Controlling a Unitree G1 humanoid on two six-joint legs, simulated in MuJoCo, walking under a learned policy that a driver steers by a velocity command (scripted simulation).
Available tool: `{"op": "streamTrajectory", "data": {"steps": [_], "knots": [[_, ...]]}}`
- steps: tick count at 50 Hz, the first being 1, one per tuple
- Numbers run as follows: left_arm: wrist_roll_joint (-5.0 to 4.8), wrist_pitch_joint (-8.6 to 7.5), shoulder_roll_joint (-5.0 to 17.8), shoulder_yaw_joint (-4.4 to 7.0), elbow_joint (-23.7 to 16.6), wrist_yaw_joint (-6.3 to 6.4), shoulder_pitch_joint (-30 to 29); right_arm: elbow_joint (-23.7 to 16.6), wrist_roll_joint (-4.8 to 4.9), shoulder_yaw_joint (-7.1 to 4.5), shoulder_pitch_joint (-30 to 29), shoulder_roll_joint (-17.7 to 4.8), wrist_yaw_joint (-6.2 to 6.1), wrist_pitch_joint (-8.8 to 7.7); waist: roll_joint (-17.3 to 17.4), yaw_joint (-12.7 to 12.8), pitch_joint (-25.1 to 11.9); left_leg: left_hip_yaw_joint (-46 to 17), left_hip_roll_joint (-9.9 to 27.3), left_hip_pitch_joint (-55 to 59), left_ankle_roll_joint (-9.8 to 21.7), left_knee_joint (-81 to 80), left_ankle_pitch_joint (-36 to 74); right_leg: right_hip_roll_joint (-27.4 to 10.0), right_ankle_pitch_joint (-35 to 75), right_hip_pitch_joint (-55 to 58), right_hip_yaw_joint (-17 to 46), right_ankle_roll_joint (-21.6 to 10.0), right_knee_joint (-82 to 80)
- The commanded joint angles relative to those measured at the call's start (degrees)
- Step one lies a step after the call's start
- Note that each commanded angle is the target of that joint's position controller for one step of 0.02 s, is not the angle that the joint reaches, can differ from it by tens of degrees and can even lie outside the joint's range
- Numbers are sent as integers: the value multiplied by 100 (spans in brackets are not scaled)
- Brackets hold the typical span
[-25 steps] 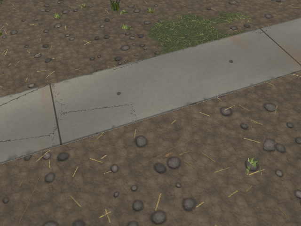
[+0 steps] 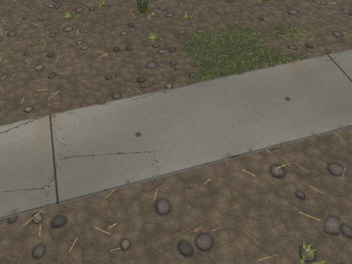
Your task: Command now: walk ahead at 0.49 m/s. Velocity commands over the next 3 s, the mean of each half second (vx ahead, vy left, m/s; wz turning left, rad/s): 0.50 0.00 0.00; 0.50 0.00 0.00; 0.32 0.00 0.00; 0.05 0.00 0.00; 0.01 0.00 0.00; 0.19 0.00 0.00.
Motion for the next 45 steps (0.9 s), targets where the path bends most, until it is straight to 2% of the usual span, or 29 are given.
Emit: {"op": "streamTrajectory", "data": {"steps": [1, 2, 3, 4, 5, 7, 9, 11, 15, 20, 22, 23, 24, 25, 26, 27, 28, 29, 30, 31, 32, 33, 36, 40, 45], "knots": [[62, -81, 850, 200, -618, -55, -271, 275, 172, -298, 1335, -867, 7, 26, 229, -484, -561, -3858, 2380, 2831, 1179, -2146, -1980, -501, 743, -3451, 401, -142, 2589], [87, -93, 831, 214, -652, -80, -519, 274, 142, -233, 1096, -582, 35, -25, -40, -349, -164, -3377, 2156, 2131, 1000, -2383, -1449, -658, 977, -3240, 360, -145, 2258], [113, -41, 735, 216, -626, -99, -526, 350, 111, -178, 1117, -434, 27, -88, -111, -173, -16, -2885, 1933, 1683, 823, -2458, -786, -800, 1055, -2963, 375, -102, 2008], [157, 37, 569, 182, -594, -138, -377, 467, 113, -129, 1212, -314, 3, -137, -29, -8, -33, -2498, 1761, 1339, 691, -2559, -423, -888, 1088, -2629, 351, -17, 1752], [162, 93, 429, 162, -569, -167, -350, 563, 115, -113, 1354, -300, -5, -196, 12, 47, -36, -2237, 1668, 1205, 640, -2619, -76, -931, 1114, -2503, 295, 47, 1566], [169, 158, 369, 159, -655, -206, -588, 723, 134, -134, 1618, -456, -8, -278, 98, 77, 29, -1828, 1538, 1131, 607, -2740, 336, -1035, 1338, -2693, 145, 152, 1220], [162, 193, 441, 171, -855, -225, -1180, 812, 137, -141, 1832, -564, -3, -287, 153, -14, 169, -1581, 1438, 1233, 531, -2887, 486, -1163, 1817, -3154, 6, 250, 753], [131, 202, 477, 173, -1026, -232, -1747, 879, 151, -118, 2073, -557, 3, -273, 160, -163, 230, -1395, 1336, 1494, 405, -2890, 905, -1202, 2287, -3496, -118, 332, 168], [73, 188, 388, 122, -1251, -250, -2583, 1019, 149, -74, 2550, -542, -27, -264, 281, -446, 179, -1131, 1243, 2027, 151, -2727, 1648, -1036, 2922, -3499, -337, 390, -930], [70, 144, 429, 110, -1491, -239, -3311, 1193, 49, -53, 2945, -595, -113, -220, 370, -646, 217, -1144, 1523, 3077, 269, -2311, 2481, -807, 2568, -3617, -438, 257, -1696], [68, 97, 490, 136, -1529, -228, -3270, 1230, 21, -71, 2860, -669, -154, -206, 403, -513, 204, -1121, 1666, 3318, 266, -2017, 3118, -699, 2128, -3353, -452, 97, -1961], [71, 68, 534, 164, -1459, -204, -3000, 1223, 21, -80, 2725, -709, -169, -204, 440, -342, 88, -1035, 1665, 3291, 195, -1697, 3851, -553, 1882, -2875, -508, -10, -2127], [78, 34, 619, 219, -1281, -162, -2453, 1228, 27, -94, 2635, -767, -174, -198, 478, -104, -184, -970, 1627, 3237, 119, -1113, 4578, -358, 1722, -2160, -565, -126, -2286], [107, -20, 740, 299, -946, -108, -1482, 1219, 59, -94, 2517, -786, -161, -181, 349, 314, -666, -787, 1445, 2948, 10, -96, 4650, -229, 1963, -998, -616, -284, -2663], [240, -74, 1094, 425, -675, -36, -440, 1081, 114, -50, 2428, -689, -145, -203, 129, 700, -1307, -664, 1246, 1813, -87, 1305, 3214, -1009, 1725, 592, 193, -559, -2650], [358, -60, 1711, 592, -607, -18, 167, 929, 347, 73, 2998, -74, -83, -206, -1145, 558, -2183, -194, 275, -296, -403, 3658, -374, -2827, 1265, 2337, 2943, -1354, -2938], [119, 18, 1454, 563, -578, -98, -84, 1031, 194, -90, 2894, -608, -98, -199, -637, 493, -2151, -935, 123, -905, -304, 4316, -1944, -2897, 1265, 2037, 3907, -1463, -3565], [19, 26, 1193, 489, -631, -122, -754, 855, 142, -138, 2370, -647, -87, -196, -448, 179, -1136, -1035, 481, -1210, -270, 4278, -1407, -2641, 1120, 1153, 2902, -1254, -3710], [10, -17, 842, 410, -689, -153, -1166, 768, 114, -115, 2038, -542, -59, -219, -212, 55, -624, -1005, 681, -1091, -284, 3959, -995, -2394, 1538, 346, 2258, -1085, -3968], [24, -58, 652, 354, -664, -149, -1321, 757, 78, -126, 1914, -442, -39, -176, -195, -121, -357, -977, 839, -867, -311, 3639, -805, -2104, 1854, -173, 1755, -864, -4131], [13, -88, 462, 292, -569, -128, -1320, 767, -10, -113, 1989, -343, -3, -92, -296, -292, -245, -950, 929, -583, -379, 3386, -711, -1873, 2179, -576, 1361, -702, -4253], [20, -127, 406, 267, -484, -117, -1201, 803, -38, -100, 2069, -223, 41, -19, -335, -362, -270, -896, 930, -408, -431, 3285, -646, -1776, 2460, -722, 1123, -662, -4315], [-2, -216, 620, 300, -258, -102, -768, 644, -44, -119, 1699, -204, 108, 91, -324, -427, -152, -719, 1001, -723, -553, 2951, -269, -1634, 3014, -771, 723, -690, -4485], [-4, -198, 610, 255, -122, -100, -342, 263, 0, -103, 594, -260, 127, 113, -337, -214, 106, -523, 1076, -1275, -693, 1874, 554, -1465, 3350, -554, 433, -625, -4627], [18, -186, 656, 226, 64, -54, 212, -26, 59, -19, -362, -189, 123, 87, -395, 75, 174, -293, 852, -1108, -646, 564, 997, -1525, 3770, 46, 275, -570, -4550]]}}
